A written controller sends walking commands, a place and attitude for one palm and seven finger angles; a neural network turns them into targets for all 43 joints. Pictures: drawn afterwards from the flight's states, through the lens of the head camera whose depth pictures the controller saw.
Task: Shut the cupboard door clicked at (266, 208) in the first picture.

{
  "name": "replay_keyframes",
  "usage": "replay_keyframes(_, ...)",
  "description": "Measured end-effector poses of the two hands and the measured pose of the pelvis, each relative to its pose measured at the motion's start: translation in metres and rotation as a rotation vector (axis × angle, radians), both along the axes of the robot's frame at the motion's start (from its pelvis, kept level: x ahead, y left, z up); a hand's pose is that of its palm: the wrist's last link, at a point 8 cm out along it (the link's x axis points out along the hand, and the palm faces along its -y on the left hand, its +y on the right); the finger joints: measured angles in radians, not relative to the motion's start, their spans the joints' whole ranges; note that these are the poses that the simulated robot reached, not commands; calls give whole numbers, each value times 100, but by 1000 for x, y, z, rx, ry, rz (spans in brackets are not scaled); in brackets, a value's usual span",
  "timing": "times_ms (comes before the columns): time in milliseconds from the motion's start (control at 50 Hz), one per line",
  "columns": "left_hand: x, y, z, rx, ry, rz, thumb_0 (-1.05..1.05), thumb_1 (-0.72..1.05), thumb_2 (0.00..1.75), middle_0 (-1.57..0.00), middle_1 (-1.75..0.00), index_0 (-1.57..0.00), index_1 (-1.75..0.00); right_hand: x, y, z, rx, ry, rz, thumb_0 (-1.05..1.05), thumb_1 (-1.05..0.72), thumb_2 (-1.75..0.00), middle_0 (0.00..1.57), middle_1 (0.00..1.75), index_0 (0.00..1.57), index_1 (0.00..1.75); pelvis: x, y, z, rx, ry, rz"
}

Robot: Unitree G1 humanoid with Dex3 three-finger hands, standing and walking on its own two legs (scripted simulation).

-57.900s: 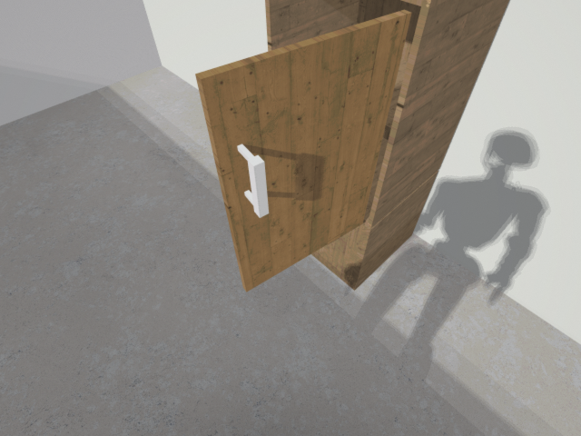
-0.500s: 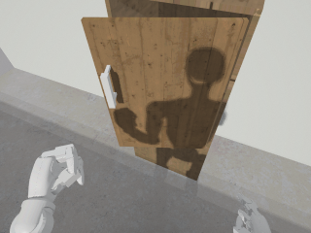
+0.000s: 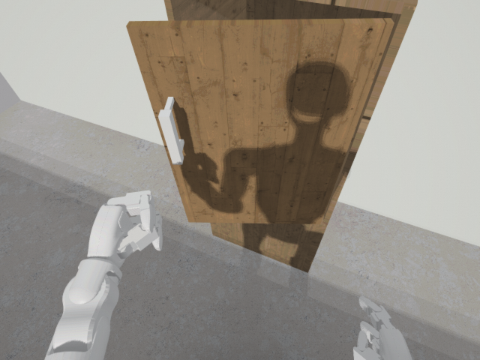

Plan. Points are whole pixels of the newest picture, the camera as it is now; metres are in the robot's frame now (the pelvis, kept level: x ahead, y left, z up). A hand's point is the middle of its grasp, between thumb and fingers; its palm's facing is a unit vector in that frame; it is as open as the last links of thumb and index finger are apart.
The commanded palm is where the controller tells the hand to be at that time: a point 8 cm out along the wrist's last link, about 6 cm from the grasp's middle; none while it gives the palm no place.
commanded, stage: bring the fist close to the handle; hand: left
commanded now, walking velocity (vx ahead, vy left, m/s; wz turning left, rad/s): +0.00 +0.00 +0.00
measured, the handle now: (174, 131) +0.51 +0.17 +0.09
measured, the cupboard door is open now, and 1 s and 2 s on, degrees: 22 22 13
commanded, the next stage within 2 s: push the door shut along its arc in 1.06 s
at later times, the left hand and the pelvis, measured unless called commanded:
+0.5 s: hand (175, 184) +0.37 +0.14 +0.09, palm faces +0.03 -1.00 -0.02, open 3.1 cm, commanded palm +0.35 +0.19 +0.09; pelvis +0.00 +0.00 +0.00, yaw -1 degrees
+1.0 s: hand (180, 175) +0.39 +0.13 +0.09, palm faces +0.04 -1.00 -0.03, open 3.1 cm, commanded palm +0.36 +0.19 +0.09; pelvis -0.01 -0.01 +0.00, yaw -2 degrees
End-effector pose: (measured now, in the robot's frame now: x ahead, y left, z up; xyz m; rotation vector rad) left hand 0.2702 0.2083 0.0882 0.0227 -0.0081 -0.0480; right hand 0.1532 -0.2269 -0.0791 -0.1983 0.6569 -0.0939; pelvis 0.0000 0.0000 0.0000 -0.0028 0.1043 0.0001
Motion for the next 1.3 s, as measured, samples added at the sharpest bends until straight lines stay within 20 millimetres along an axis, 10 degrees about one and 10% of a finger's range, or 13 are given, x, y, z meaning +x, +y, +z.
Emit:
replay_keyframes(720, 116, -23, 2, 3, 35, 72, 2, 90, 90, -129, -150, -130, -150, -63, -23, -25, -9, 266, -103, 1, -91, -90, 21, 30, 20, 30, -6, -4, 1, 10, 45, -21)
replay_keyframes(940, 106, -25, 10, 5, -41, 81, 2, 90, 90, -129, -150, -130, -150, -92, -37, -28, 1, 321, -158, 1, -91, -90, 21, 30, 20, 30, -7, -10, 2, 19, 42, -43)
replay_keyframes(1300, 106, -25, 10, 17, -23, 41, 2, 90, 90, -130, -150, -130, -150, -70, -31, -21, -10, 245, -119, 1, -91, -90, 21, 30, 20, 30, -21, -7, 1, 13, 32, -24)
